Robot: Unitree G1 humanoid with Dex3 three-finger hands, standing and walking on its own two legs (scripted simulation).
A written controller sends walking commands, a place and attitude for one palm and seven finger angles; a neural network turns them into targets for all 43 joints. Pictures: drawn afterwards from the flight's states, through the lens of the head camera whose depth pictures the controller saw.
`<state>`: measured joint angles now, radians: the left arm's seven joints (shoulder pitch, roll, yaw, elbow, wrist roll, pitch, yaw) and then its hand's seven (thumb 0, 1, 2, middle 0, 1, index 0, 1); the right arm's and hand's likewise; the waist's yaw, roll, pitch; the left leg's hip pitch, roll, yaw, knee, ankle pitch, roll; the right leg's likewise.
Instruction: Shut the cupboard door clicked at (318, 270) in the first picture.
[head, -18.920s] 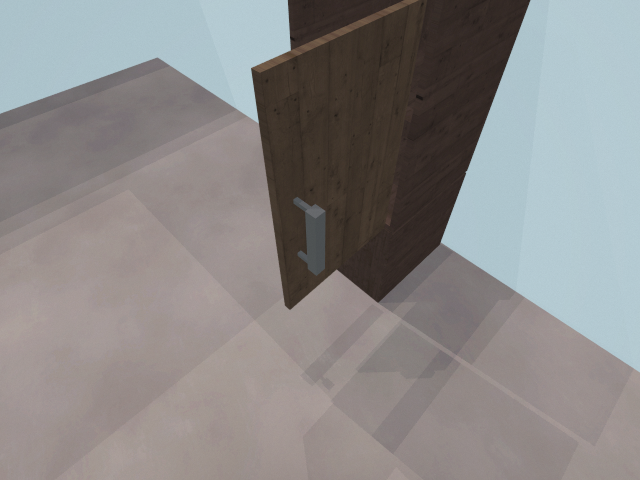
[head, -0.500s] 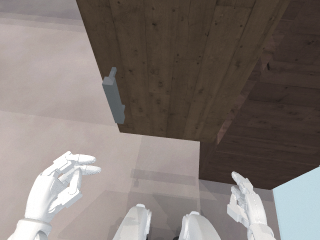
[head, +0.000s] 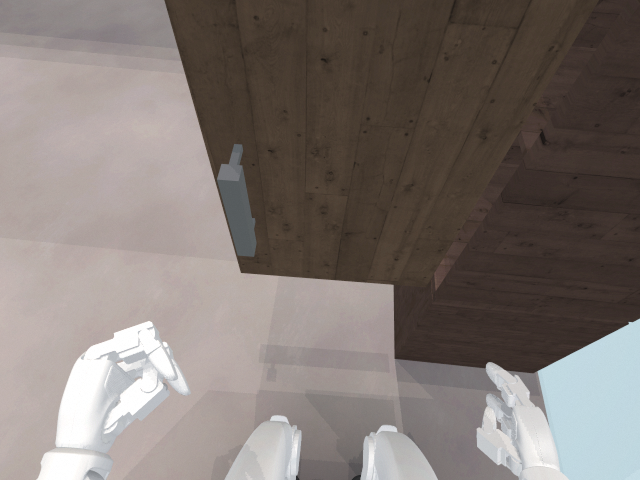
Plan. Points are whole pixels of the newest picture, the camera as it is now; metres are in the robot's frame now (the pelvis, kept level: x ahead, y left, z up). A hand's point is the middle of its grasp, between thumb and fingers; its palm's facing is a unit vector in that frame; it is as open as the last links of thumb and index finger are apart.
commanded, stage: raise the hand and make a fist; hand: left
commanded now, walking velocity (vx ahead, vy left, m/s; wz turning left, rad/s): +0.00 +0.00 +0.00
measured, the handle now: (242, 203) +0.46 +0.15 +0.03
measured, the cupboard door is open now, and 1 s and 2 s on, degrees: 92 92 92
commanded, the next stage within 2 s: bring the fist close to the handle in 0.74 s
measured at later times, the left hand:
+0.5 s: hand (166, 367) +0.23 +0.19 +0.04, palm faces +0.01 -1.00 -0.03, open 3.1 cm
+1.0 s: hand (186, 358) +0.24 +0.17 +0.04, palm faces +0.01 -1.00 -0.04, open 3.1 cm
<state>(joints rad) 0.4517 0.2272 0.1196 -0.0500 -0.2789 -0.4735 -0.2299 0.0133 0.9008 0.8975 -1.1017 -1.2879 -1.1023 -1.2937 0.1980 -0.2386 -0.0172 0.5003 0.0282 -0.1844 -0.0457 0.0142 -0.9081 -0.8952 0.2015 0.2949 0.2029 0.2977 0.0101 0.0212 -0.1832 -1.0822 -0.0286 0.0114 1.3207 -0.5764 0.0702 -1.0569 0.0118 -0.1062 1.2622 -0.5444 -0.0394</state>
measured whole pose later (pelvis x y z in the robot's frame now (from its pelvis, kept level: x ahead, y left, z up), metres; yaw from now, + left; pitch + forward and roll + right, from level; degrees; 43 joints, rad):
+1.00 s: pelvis +0.01 -0.02 +0.00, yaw +1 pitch +21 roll -3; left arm 0.33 0.24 0.11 0.05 -0.26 -0.46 -0.21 0.01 0.90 0.90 -1.30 -1.50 -1.30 -1.50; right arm 0.20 -0.24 0.01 0.51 0.04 -0.15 -0.04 0.01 -0.91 -0.89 0.20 0.30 0.20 0.30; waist 0.00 0.03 -0.20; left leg -1.09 -0.02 -0.01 1.32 -0.58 0.05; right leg -1.06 0.02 -0.12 1.26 -0.56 -0.06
